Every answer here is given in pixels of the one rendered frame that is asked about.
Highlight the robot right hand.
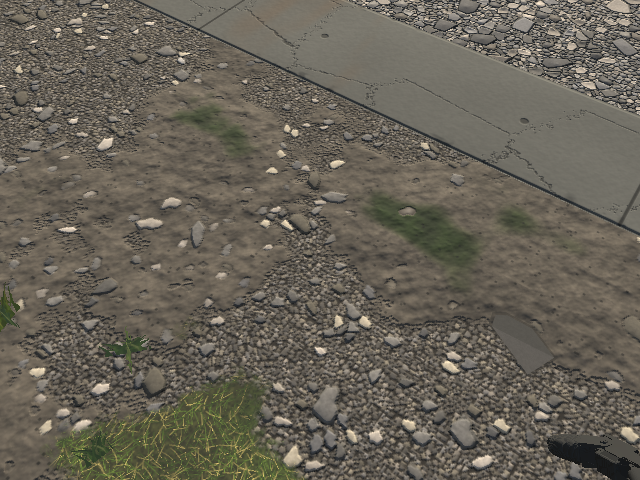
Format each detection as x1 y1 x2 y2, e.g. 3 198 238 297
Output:
547 434 640 480

